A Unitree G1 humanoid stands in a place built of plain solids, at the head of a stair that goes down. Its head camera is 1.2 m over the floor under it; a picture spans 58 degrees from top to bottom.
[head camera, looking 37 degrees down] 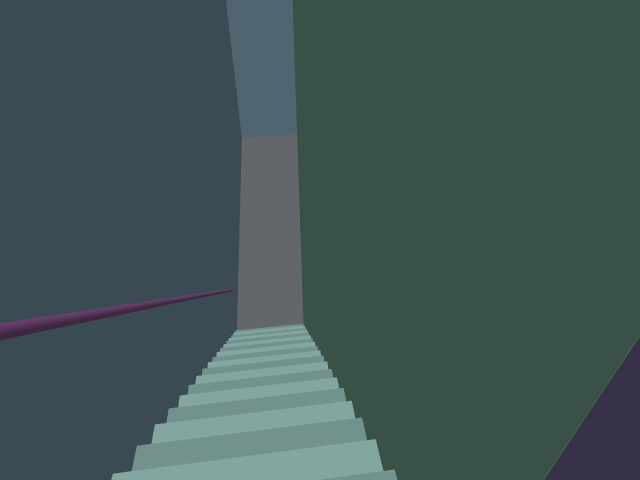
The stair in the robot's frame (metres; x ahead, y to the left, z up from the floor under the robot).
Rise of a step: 0.21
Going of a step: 0.23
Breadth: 1.09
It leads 8 degrees to the left of straight ahead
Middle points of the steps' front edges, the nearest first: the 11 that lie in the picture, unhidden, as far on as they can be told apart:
0.91 0.30 -0.62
1.13 0.33 -0.82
1.36 0.36 -1.03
1.58 0.39 -1.23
1.80 0.42 -1.44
2.03 0.45 -1.64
2.25 0.48 -1.85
2.48 0.51 -2.05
2.70 0.54 -2.26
2.92 0.57 -2.46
3.15 0.60 -2.67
